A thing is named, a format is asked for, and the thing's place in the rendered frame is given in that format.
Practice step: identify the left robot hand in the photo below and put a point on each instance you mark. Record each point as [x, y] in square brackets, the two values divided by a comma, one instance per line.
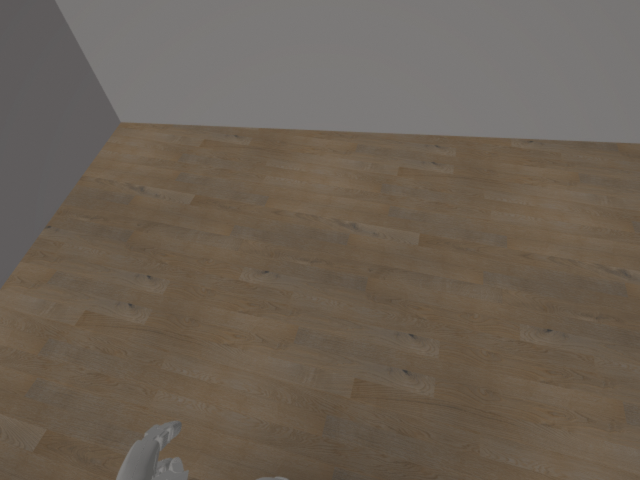
[141, 462]

